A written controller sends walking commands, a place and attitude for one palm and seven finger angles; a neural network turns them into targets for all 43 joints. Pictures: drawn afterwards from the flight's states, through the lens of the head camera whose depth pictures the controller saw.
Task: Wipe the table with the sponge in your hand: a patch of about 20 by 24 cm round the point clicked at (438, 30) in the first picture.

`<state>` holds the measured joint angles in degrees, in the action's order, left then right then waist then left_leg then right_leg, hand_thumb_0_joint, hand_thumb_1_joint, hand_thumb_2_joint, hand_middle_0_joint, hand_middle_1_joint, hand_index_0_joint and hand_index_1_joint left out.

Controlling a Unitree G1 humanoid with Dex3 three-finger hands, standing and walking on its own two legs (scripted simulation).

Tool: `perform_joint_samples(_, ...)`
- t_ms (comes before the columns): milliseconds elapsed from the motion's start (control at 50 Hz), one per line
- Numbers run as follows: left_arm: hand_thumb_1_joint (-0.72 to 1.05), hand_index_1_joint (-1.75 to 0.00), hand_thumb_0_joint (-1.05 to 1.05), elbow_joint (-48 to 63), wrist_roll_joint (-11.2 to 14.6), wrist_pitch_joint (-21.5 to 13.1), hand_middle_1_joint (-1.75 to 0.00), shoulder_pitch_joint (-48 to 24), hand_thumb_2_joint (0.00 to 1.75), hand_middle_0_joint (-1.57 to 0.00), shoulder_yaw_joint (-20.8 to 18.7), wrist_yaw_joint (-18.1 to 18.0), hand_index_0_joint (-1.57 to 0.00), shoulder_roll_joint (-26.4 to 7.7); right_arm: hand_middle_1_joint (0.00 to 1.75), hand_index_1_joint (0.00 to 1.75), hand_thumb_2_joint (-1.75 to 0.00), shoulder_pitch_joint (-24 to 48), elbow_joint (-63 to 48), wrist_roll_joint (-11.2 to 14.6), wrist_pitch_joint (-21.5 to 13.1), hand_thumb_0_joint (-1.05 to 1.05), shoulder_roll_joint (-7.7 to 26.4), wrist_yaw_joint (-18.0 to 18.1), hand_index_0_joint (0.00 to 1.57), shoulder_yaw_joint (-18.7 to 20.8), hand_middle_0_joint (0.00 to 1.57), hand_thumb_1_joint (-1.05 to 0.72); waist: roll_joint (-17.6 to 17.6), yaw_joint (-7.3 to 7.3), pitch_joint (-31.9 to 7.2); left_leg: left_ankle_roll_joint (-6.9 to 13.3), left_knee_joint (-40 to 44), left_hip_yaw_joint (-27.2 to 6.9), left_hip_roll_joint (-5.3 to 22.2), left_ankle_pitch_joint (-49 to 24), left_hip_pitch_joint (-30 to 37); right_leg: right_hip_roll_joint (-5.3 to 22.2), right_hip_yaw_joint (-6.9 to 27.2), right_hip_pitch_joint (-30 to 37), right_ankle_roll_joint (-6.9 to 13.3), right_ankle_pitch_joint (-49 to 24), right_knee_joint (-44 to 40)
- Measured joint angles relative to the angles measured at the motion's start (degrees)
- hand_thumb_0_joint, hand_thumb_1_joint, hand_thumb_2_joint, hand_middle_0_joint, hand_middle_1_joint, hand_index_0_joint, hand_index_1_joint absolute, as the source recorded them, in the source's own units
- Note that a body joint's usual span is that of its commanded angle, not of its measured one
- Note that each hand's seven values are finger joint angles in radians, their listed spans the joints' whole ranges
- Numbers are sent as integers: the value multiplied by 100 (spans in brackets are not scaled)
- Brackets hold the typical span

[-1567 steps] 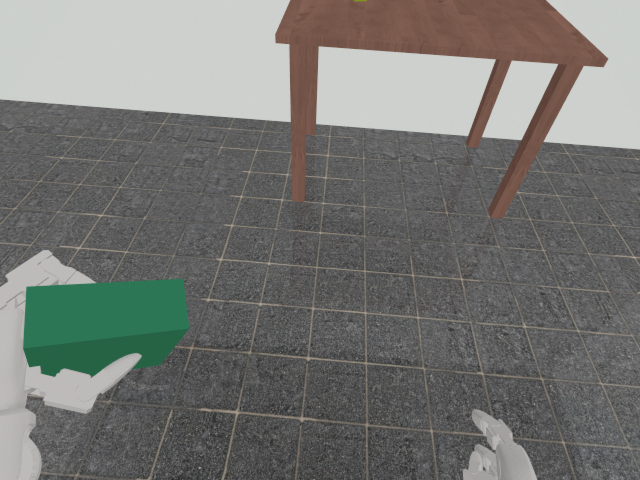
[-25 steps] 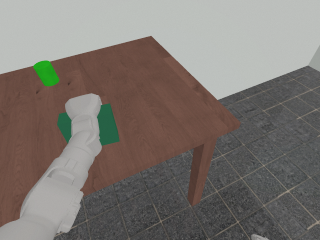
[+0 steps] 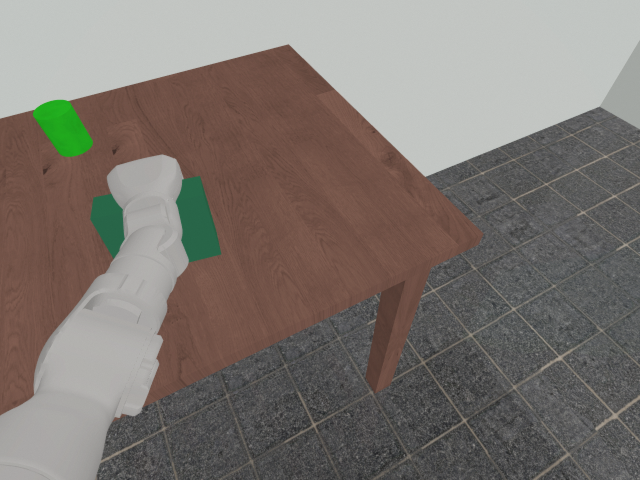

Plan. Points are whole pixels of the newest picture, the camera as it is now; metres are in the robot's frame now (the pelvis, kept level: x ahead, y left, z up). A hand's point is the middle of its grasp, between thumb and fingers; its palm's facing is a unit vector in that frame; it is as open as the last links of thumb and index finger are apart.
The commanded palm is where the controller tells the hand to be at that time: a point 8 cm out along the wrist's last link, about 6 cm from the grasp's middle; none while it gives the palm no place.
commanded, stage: wipe forward along the third lane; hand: left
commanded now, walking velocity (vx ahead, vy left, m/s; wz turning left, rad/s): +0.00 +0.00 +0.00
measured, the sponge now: (165, 237) +0.45 +0.22 +0.04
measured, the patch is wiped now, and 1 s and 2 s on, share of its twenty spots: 0.95 1.00 1.00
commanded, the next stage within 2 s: wipe back along the third lane in 0.20 s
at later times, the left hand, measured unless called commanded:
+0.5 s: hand (155, 201) +0.49 +0.23 +0.08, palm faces -0.05 -0.01 -1.00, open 9.4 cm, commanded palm +0.45 +0.22 +0.11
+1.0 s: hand (155, 223) +0.44 +0.22 +0.08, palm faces -0.01 -0.03 -1.00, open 9.4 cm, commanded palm +0.40 +0.20 +0.11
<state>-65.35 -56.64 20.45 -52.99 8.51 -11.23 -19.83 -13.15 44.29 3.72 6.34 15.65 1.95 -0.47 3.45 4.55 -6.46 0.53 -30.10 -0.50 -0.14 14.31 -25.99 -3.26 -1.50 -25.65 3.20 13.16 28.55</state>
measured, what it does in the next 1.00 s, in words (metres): stands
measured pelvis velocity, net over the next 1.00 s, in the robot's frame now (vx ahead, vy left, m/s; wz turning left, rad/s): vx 0.04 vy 0.03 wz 0.00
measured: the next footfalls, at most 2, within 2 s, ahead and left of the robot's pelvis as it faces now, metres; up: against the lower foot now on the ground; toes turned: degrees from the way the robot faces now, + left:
none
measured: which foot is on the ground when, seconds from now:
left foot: down 0.00-1.00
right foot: down 0.00-1.00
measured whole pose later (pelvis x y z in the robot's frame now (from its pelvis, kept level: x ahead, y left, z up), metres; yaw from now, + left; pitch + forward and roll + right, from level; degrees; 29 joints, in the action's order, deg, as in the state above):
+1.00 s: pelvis +0.04 +0.03 +0.00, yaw +0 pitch +7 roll -1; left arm -46.0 -55.0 31.4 -39.6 17.8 -11.7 -11.9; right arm -4.7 39.6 4.3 12.6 14.3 0.0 -0.8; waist 3.5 -1.0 -8.2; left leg 2.5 -28.0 -0.2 -1.9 16.9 -17.9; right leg -1.6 -0.9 -17.1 1.4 15.5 25.8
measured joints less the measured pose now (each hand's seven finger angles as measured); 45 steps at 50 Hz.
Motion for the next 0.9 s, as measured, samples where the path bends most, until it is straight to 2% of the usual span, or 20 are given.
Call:
perform_joint_samples(360,-52,-138,0,-658,-167,-19,-140,-573,113,-80,-212,-142,-85,-254,30,30,-90,-328,80,-82,-98,0,-16,-135,20,57,20,-90,-28,238,-93,115,-231,86,-17,130,-397,18,83,-342,-116,19,69)
perform_joint_samples(540,-50,-142,-2,-104,0,30,-143,-10,113,-77,-33,-437,-82,-6,30,30,-90,-477,118,-73,23,0,-49,-247,20,146,20,-91,-3,41,-204,165,-163,156,-28,195,-185,26,161,-131,-162,41,-35)
perform_joint_samples(660,-47,-145,-2,399,125,287,-146,427,112,-74,239,-553,-79,268,30,30,-90,-261,92,-21,174,0,-92,-296,20,132,20,-91,16,-123,-242,194,-50,163,-65,228,129,61,175,180,-188,84,-136)
perform_joint_samples(780,-46,-146,-2,957,262,705,-147,781,112,-73,537,-402,-77,572,30,30,-90,157,-56,30,349,0,-108,-281,20,85,20,-91,46,-310,-237,217,75,129,-125,237,442,118,148,489,-208,137,-215)
perform_joint_samples(900,-46,-146,-2,1490,206,944,-147,1087,112,-73,768,-188,-78,759,30,30,-90,603,-281,46,510,0,-127,-217,20,10,20,-91,29,-467,-207,217,166,70,-168,241,672,158,94,717,-204,193,-254)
